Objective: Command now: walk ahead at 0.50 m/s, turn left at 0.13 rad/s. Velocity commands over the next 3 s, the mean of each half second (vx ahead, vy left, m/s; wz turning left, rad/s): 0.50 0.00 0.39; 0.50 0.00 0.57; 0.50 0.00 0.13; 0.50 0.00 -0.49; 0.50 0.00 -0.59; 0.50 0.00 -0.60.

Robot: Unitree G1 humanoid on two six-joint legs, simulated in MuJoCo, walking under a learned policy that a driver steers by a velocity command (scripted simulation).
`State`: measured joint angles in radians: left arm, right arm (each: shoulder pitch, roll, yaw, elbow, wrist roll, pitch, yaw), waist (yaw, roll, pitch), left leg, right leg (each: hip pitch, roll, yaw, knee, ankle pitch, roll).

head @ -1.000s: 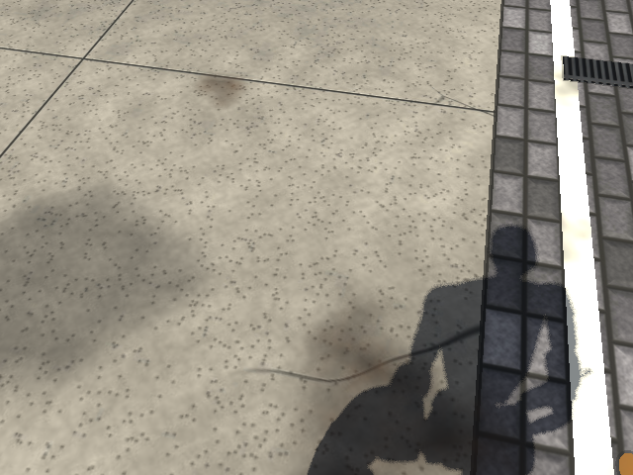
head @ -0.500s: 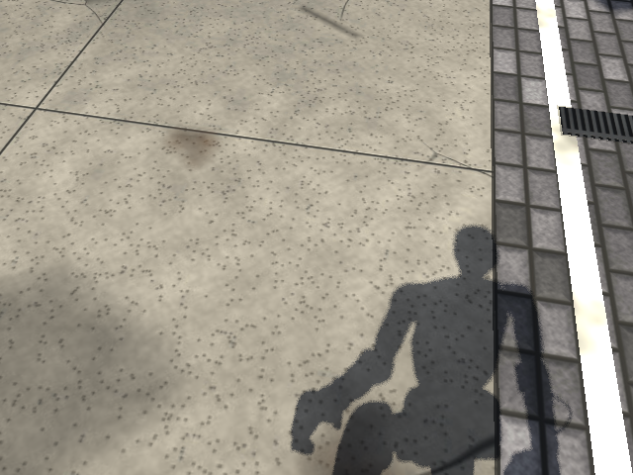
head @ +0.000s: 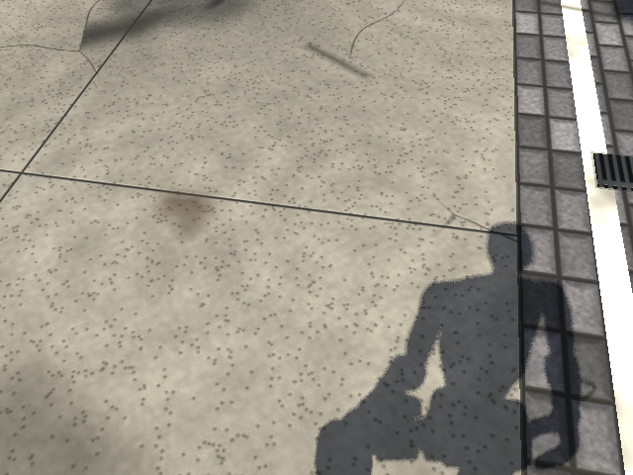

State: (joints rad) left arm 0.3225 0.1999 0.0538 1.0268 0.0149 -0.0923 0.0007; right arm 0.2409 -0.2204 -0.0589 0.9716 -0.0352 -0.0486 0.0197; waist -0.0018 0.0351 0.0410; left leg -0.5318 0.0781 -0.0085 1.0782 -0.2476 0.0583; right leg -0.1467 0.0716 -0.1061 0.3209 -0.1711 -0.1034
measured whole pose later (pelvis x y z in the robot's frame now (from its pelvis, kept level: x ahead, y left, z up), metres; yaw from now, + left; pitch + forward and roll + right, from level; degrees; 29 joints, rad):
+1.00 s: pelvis +0.55 +0.10 -0.01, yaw +32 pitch +1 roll +0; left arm 0.14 0.25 0.04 0.76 0.04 -0.07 0.01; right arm 0.34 -0.30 -0.08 0.85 -0.02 -0.03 0.01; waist -0.05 0.04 0.04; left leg -0.35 -0.06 -0.06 1.14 -0.38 0.08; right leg -0.33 0.01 -0.07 0.50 -0.18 -0.03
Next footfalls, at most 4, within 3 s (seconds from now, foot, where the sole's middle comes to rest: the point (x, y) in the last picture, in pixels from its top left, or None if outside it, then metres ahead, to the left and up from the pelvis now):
0.34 left None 0.32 0.12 -0.78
0.86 right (316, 394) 0.68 0.06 -0.78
1.38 left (176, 371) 0.74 0.39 -0.78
1.90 right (215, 257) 1.08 0.33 -0.78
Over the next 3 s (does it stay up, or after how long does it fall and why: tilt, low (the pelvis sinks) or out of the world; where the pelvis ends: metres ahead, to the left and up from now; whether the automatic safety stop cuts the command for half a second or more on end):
stays up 1.49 0.39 -0.03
